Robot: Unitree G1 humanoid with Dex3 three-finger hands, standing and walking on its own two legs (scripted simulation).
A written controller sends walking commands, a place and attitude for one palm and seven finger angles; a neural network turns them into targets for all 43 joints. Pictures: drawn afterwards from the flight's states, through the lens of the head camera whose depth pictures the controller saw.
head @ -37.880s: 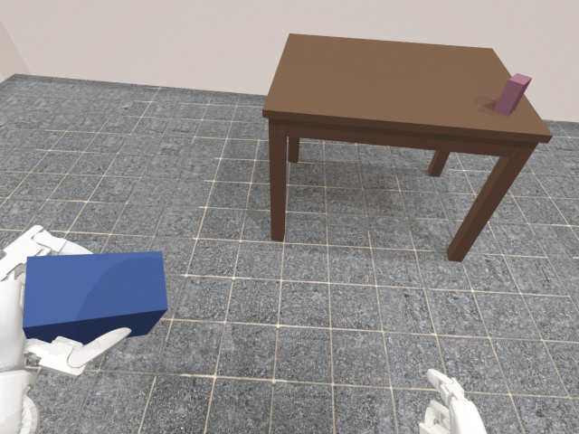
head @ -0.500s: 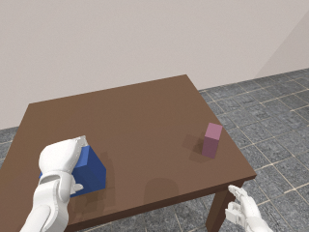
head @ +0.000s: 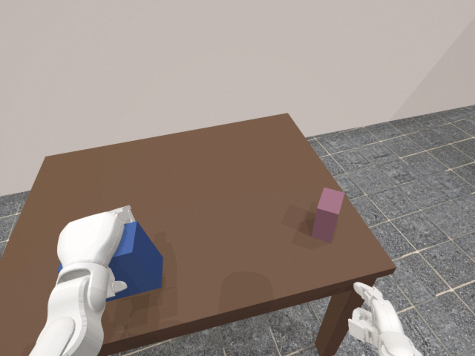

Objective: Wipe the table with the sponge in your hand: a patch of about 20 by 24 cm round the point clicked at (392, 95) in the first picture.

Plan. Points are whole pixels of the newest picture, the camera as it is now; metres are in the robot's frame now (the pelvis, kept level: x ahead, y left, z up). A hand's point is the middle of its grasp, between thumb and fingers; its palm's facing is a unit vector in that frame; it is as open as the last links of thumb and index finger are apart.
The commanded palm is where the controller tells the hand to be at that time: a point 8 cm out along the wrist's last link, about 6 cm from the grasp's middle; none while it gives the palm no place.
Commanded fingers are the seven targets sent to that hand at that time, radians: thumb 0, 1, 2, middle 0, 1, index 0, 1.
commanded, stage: bring the sponge back beside the body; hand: left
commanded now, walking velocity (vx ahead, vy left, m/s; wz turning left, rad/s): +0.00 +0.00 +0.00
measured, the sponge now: (121, 269) +0.22 +0.26 +0.04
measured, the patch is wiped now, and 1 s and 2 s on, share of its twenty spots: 1.00 1.00 1.00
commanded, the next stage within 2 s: step back with the hand held close in 1.26 s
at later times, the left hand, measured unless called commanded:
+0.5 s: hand (91, 263) +0.20 +0.27 +0.09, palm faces +0.05 -0.12 -0.99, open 10.2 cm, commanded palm +0.17 +0.27 +0.17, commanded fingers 0.00 0.10 1.30 -1.20 -1.60 -1.20 -1.60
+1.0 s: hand (74, 270) +0.18 +0.29 +0.10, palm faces +0.05 -0.12 -0.99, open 10.2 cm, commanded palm +0.15 +0.28 +0.18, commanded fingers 0.00 0.10 1.30 -1.20 -1.60 -1.20 -1.60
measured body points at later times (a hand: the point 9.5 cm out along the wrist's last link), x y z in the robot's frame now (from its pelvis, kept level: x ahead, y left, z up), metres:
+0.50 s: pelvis +0.00 +0.00 +0.00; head -0.03 -0.04 +0.45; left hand +0.19 +0.28 +0.15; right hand +0.25 -0.20 -0.08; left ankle +0.00 +0.13 -0.75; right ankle +0.00 -0.12 -0.75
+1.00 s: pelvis +0.00 +0.00 +0.00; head -0.02 -0.03 +0.45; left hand +0.17 +0.29 +0.15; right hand +0.25 -0.20 -0.08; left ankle +0.00 +0.13 -0.75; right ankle +0.00 -0.12 -0.75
